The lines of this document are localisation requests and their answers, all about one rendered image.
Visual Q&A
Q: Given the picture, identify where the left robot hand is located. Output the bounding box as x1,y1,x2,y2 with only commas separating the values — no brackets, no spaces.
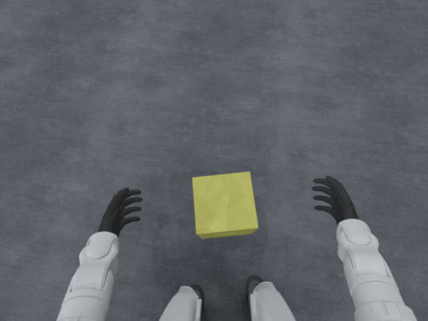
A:
98,187,142,237

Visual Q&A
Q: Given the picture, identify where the robot left shin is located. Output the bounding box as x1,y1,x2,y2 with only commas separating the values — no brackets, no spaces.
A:
177,286,197,296

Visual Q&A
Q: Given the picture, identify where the robot right forearm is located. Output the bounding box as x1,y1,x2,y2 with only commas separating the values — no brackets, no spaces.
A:
336,219,417,321

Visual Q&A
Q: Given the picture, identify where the robot left foot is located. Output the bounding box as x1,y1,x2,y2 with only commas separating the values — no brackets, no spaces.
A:
191,285,204,318

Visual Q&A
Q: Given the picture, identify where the robot left forearm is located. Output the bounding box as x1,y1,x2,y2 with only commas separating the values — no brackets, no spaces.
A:
56,231,120,321

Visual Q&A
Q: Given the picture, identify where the right robot hand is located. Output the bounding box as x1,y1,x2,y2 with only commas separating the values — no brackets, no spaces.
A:
312,176,359,225

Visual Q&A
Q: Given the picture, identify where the carton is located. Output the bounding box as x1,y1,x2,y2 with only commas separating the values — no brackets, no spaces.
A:
192,171,259,239

